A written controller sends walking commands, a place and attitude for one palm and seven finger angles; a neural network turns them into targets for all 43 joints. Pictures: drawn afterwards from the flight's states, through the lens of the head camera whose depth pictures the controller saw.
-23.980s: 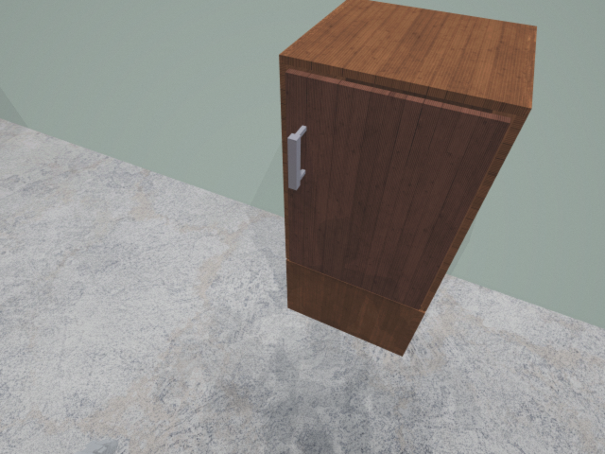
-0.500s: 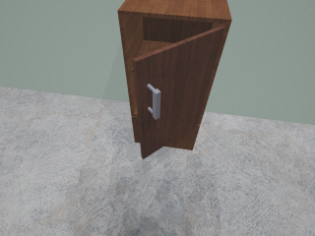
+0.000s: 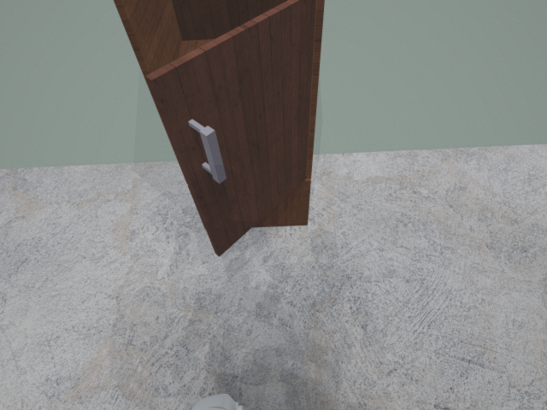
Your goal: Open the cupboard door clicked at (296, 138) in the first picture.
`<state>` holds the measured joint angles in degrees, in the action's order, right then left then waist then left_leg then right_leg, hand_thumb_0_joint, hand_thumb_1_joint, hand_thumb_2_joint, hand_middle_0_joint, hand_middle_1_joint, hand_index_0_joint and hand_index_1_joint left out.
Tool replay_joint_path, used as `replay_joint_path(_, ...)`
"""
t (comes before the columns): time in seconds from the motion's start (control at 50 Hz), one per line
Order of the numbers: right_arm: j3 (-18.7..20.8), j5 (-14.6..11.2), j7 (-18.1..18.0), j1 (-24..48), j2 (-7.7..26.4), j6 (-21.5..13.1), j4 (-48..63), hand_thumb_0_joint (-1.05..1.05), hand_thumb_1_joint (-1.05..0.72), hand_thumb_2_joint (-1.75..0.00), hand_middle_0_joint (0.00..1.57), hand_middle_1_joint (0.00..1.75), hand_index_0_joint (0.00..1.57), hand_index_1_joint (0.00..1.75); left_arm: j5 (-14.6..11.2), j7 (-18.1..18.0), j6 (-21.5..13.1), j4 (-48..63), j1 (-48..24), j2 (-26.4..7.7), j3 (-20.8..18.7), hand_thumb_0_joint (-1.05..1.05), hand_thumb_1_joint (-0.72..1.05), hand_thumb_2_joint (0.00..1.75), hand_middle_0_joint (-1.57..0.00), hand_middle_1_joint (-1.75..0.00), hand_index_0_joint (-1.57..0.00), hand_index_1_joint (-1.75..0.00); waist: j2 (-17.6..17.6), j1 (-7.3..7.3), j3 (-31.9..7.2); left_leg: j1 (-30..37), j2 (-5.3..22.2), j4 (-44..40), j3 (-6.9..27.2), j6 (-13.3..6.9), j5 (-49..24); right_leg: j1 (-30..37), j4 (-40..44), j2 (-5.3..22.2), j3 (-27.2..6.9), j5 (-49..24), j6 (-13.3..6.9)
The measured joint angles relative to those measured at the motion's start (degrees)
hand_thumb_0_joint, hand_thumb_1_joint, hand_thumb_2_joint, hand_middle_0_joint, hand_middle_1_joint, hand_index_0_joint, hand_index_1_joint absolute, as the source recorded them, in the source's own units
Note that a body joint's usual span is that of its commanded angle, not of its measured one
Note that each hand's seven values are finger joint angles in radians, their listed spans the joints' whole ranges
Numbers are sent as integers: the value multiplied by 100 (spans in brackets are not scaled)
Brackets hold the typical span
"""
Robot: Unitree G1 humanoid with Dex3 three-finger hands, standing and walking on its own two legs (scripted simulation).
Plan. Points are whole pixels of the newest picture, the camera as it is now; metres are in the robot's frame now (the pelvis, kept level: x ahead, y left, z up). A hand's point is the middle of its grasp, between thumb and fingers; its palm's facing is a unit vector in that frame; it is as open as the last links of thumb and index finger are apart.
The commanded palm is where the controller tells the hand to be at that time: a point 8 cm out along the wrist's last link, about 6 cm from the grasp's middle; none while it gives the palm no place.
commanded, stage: walk to a spot facing it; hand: left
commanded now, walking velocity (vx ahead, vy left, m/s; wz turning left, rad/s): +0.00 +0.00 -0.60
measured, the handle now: (207, 152) +0.55 +0.19 +0.01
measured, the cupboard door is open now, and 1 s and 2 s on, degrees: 46 46 46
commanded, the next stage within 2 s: none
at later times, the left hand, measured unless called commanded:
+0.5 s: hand out of the picture +0.10 +0.23 -0.17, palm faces -0.17 -0.96 -0.23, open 7.4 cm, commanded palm none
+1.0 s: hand (222, 352) +0.22 +0.12 -0.14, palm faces -0.57 -0.78 -0.27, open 7.4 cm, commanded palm none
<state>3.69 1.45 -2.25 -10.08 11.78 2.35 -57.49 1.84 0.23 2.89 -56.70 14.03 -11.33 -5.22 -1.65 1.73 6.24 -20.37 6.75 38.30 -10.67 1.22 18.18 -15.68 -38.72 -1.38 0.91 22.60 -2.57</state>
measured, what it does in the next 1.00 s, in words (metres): steps on the spot, turning right: left foot, then right foot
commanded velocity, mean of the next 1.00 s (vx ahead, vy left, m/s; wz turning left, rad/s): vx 0.00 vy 0.00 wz -0.60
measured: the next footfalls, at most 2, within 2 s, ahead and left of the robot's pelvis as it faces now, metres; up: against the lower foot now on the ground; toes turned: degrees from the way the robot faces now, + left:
left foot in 0.46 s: +0.10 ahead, +0.14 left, +0.00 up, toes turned -18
right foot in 0.82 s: -0.01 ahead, -0.11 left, +0.00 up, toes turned -33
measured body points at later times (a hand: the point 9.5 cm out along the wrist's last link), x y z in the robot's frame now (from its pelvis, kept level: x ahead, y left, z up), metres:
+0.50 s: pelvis +0.02 +0.03 +0.01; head +0.07 +0.04 +0.45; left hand +0.11 +0.28 -0.15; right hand +0.11 -0.24 -0.11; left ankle +0.06 +0.15 -0.72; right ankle -0.03 -0.08 -0.71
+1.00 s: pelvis +0.01 +0.02 +0.01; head +0.05 -0.02 +0.46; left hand +0.25 +0.16 -0.12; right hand -0.12 -0.23 -0.13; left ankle +0.08 +0.14 -0.67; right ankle -0.05 -0.09 -0.72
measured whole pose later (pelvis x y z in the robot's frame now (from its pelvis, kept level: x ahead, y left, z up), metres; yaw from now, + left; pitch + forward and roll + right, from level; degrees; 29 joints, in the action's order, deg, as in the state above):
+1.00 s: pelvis +0.01 +0.02 +0.01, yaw -36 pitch +0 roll +1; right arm 3.7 0.6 -1.3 -13.0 14.9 3.6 -52.9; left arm 1.8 -0.2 2.6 -49.9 7.9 -12.9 -3.4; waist -0.2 -1.2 6.7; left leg -25.2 3.4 56.2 -2.7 3.7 26.2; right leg -17.3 -33.0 -0.6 -3.0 15.8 -0.7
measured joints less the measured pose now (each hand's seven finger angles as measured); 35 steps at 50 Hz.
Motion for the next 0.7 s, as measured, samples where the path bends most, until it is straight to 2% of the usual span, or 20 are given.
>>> replay_joint_path(0.04,32,-23,15,56,52,113,8,1,-91,-90,20,30,20,30,4,-45,-57,83,-18,-9,13,1,91,89,-20,-30,-20,-30,-29,11,-17,-309,-164,939,392,25,713,21,65,-52,-30,-3,-95)
replay_joint_path(0.06,44,-33,20,107,67,156,17,1,-91,-90,20,30,20,30,-4,-76,-75,117,-13,-8,15,1,91,89,-20,-30,-20,-30,-5,35,-17,-456,-280,1446,570,35,825,56,165,-69,-92,-43,-124)
replay_joint_path(0.1,56,-41,33,226,86,169,84,1,-91,-90,20,30,20,30,-20,-118,-102,161,14,1,22,0,91,89,-20,-30,-20,-30,48,67,-1,-652,-437,2159,781,79,784,137,416,-114,-254,-200,-169)
replay_joint_path(0.16,50,-56,38,407,91,134,251,1,-91,-90,20,30,20,30,-40,-146,-131,195,87,30,49,0,90,89,-20,-30,-20,-30,93,63,-1,-751,-536,2492,947,149,635,246,748,-190,-495,-434,-178)
replay_joint_path(0.24,23,-78,32,621,60,122,449,1,-91,-90,20,30,20,30,-38,-144,-121,265,166,64,73,0,90,89,-20,-30,-20,-30,133,73,-31,-745,-577,2358,1126,192,563,320,979,-295,-762,-591,-155)
replay_joint_path(0.32,-13,-106,33,774,13,96,594,1,-91,-90,20,30,20,30,-17,-122,-101,349,181,68,75,1,90,89,-20,-30,-20,-30,199,136,-35,-619,-622,1837,1228,181,617,329,1032,-375,-999,-642,-112)
replay_joint_path(0.38,-45,-138,35,834,-37,53,695,1,-91,-90,20,30,20,30,-4,-111,-83,399,179,33,61,1,90,89,-20,-30,-20,-30,281,192,-42,-417,-696,1198,1261,141,653,287,975,-416,-1191,-626,-39)
replay_joint_path(0.44,-106,-162,39,785,-86,-41,804,1,-91,-90,20,30,20,30,-24,-99,-33,424,192,-45,35,1,90,89,-20,-30,-20,-30,360,168,-110,10,-745,38,1260,83,157,161,753,-487,-1363,-511,78)
replay_joint_path(0.46,-143,-147,45,697,-47,-103,877,1,-91,-90,20,30,20,30,-44,-90,-10,458,239,-51,32,1,90,89,-21,-30,-20,-30,259,135,-211,214,-622,-522,1343,-40,-143,35,573,-616,-1352,-427,113)
replay_joint_path(0.48,-151,-115,29,640,-51,-167,903,1,-90,-90,20,30,20,30,-60,-71,14,455,188,-98,23,1,90,89,-20,-30,-20,-30,266,105,-221,194,-594,-558,1340,-114,-224,-173,140,-603,-1227,13,166)
replay_joint_path(0.52,-227,-38,15,534,-113,-183,913,1,-90,-90,20,30,20,30,-27,-13,43,474,32,-243,-25,1,90,89,-20,-30,-20,-30,425,157,-113,185,-576,-381,1145,-137,-103,-652,-1069,-420,-865,635,312)
replay_joint_path(0.58,-321,20,12,270,-139,-169,895,1,-90,-90,20,30,20,30,-12,69,58,526,-172,-386,-71,1,90,89,-20,-30,-20,-30,444,143,-17,342,-437,-576,977,-100,-132,-1190,-2396,-164,-438,594,460)
replay_joint_path(0.62,-330,28,14,109,-119,-147,837,1,-90,-90,20,30,20,30,-34,114,72,590,-268,-425,-72,1,91,89,-20,-30,-20,-30,382,120,24,468,-326,-766,859,-90,-219,-1307,-2530,27,-240,450,523)
replay_joint_path(0.7,-272,36,37,-164,-17,-121,716,1,-90,-90,20,30,20,30,-47,168,94,658,-424,-435,-29,1,91,90,-20,-30,-20,-30,215,-9,69,620,-102,-892,572,-33,-234,-1069,-1548,277,40,328,521)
